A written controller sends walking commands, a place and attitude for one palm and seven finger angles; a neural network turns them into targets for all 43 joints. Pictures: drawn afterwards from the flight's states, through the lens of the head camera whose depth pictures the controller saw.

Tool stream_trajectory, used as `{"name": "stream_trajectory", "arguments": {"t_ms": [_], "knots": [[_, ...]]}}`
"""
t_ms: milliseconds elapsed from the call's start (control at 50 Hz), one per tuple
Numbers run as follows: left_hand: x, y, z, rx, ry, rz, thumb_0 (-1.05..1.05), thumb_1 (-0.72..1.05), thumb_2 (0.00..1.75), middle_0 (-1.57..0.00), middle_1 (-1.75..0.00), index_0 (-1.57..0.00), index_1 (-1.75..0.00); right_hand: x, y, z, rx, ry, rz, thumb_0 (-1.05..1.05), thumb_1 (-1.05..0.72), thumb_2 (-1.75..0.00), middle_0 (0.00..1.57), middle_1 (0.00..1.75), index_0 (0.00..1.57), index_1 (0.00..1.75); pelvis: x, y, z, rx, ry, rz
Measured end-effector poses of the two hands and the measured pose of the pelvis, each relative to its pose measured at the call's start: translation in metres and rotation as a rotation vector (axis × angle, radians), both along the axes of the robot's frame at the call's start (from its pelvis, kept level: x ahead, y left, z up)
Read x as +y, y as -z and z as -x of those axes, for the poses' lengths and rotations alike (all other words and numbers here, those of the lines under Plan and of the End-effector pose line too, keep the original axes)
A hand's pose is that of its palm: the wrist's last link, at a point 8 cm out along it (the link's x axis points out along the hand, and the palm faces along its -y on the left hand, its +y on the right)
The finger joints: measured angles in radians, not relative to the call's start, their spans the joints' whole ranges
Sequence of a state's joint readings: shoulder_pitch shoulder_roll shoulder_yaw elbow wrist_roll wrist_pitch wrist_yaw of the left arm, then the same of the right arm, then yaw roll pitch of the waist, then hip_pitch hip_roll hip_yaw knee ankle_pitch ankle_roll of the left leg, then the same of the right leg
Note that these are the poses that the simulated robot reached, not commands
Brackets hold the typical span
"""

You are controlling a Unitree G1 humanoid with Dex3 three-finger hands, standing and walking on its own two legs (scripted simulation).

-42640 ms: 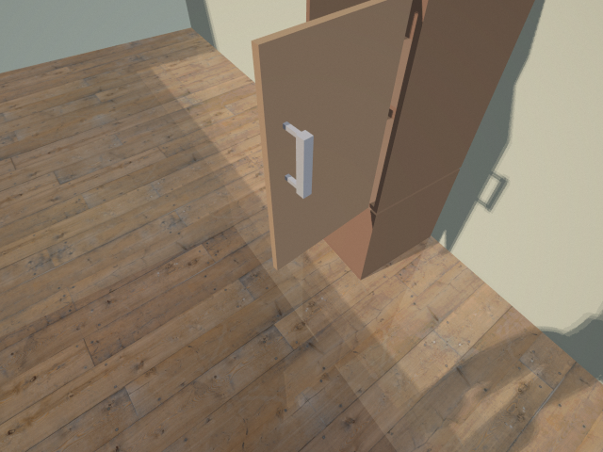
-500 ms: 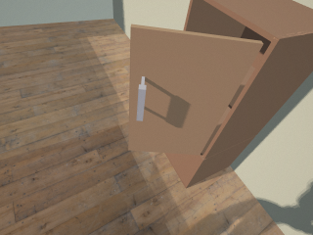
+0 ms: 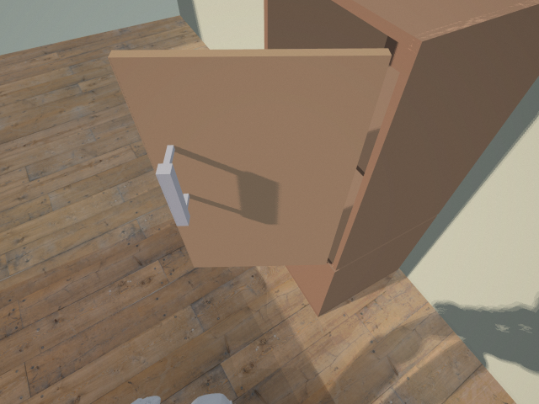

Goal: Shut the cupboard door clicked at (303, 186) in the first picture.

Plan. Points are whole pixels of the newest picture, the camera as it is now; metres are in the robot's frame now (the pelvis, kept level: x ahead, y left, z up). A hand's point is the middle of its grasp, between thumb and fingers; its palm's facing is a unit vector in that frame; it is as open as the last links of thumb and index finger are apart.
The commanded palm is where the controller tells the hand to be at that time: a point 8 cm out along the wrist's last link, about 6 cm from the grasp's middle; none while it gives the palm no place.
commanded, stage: come to a stop and stand still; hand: left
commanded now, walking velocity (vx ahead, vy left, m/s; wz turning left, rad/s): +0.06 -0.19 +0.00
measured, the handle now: (176, 187) +0.45 +0.18 +0.04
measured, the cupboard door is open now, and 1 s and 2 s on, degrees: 62 62 62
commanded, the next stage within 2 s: look again from close up in 0.94 s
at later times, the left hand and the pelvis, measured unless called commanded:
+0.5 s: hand out of the picture +0.02 +0.16 -0.17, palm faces +0.05 -0.98 -0.21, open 7.3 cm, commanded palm none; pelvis +0.02 -0.01 +0.01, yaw +0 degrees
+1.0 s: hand out of the picture +0.05 +0.18 -0.16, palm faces -0.01 -0.98 -0.20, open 7.3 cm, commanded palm none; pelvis +0.03 +0.00 +0.01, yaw -1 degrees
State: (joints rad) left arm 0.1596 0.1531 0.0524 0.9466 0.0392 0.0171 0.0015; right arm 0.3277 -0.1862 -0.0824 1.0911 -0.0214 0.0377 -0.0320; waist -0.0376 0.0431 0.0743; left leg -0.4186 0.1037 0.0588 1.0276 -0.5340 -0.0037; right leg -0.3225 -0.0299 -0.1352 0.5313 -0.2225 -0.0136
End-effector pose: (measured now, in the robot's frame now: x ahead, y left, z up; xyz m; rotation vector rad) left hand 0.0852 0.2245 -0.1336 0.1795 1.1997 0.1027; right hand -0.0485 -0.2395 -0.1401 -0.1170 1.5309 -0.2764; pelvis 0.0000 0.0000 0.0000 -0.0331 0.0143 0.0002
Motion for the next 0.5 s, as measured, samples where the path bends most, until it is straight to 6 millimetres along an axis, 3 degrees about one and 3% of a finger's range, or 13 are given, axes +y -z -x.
{"name": "stream_trajectory", "arguments": {"t_ms": [120,180,280,400,500], "knots": [[-0.013,0.013,0.008,0.030,-0.059,0.021,-0.01,0.94,0.89,-0.20,-0.30,-0.20,-0.30,-0.021,-0.012,-0.072,-0.140,-0.083,0.053,0.00,-0.91,-0.90,0.20,0.30,0.20,0.30,-0.013,0.000,-0.016,-0.003,-0.020,0.019],[-0.017,0.026,0.015,0.061,-0.081,0.048,0.00,0.94,0.89,-0.20,-0.30,-0.20,-0.30,-0.017,-0.012,-0.103,-0.216,-0.110,0.059,0.00,-0.91,-0.90,0.19,0.30,0.20,0.30,-0.014,0.005,-0.025,-0.015,-0.019,0.031],[-0.020,0.020,0.031,0.112,-0.121,0.050,0.00,0.95,0.89,-0.20,-0.30,-0.20,-0.30,-0.004,-0.020,-0.141,-0.268,-0.153,0.033,0.00,-0.94,-0.90,0.20,0.30,0.20,0.30,-0.016,-0.004,-0.037,-0.028,-0.013,-0.003],[-0.018,0.008,0.056,0.172,-0.121,0.017,0.00,0.93,0.89,-0.20,-0.30,-0.20,-0.30,0.006,-0.015,-0.168,-0.320,-0.173,-0.022,0.00,-0.93,-0.90,0.20,0.30,0.20,0.30,-0.014,-0.007,-0.033,-0.028,-0.002,-0.020],[-0.013,0.005,0.072,0.198,-0.109,-0.012,0.00,0.92,0.89,-0.20,-0.30,-0.20,-0.30,0.011,-0.010,-0.163,-0.330,-0.160,-0.053,0.00,-0.92,-0.90,0.20,0.30,0.20,0.30,-0.013,-0.005,-0.024,-0.030,0.004,-0.022]]}}
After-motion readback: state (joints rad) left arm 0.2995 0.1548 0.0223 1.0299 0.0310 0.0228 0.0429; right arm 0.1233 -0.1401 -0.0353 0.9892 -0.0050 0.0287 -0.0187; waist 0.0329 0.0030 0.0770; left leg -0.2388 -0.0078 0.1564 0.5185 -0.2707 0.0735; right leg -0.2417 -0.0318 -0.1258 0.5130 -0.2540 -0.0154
